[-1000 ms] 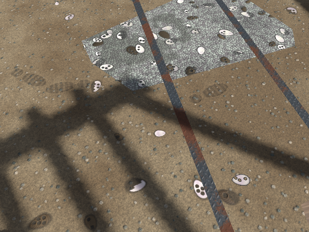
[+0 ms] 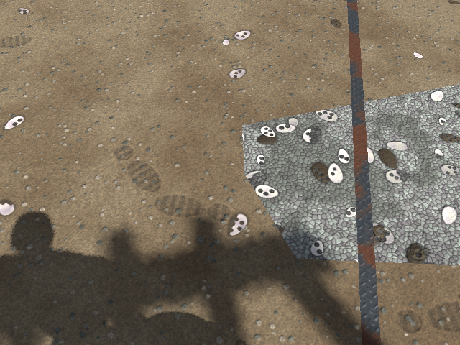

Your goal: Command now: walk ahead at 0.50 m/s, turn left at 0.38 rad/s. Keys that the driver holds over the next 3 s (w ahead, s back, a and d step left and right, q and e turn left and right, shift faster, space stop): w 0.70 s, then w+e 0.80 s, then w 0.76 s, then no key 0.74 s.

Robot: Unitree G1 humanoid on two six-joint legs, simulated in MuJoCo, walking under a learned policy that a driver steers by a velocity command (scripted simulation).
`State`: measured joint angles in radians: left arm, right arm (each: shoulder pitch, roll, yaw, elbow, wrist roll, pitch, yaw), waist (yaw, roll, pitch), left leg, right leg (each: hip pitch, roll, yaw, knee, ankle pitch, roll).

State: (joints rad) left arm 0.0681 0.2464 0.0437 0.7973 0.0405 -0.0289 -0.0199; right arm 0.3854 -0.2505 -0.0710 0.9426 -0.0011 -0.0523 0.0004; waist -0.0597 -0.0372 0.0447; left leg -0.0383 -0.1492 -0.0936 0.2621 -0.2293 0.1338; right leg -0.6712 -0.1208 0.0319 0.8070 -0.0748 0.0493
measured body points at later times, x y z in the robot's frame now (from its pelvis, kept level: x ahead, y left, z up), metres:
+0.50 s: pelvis +0.28 -0.05 +0.00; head +0.30 -0.06 +0.45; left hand +0.25 +0.21 -0.13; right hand +0.42 -0.29 -0.13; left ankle +0.37 +0.11 -0.68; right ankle +0.25 -0.13 -0.74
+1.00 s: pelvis +0.54 +0.02 +0.00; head +0.56 +0.04 +0.45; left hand +0.62 +0.28 -0.14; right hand +0.55 -0.24 -0.13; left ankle +0.51 +0.08 -0.74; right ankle +0.61 -0.14 -0.66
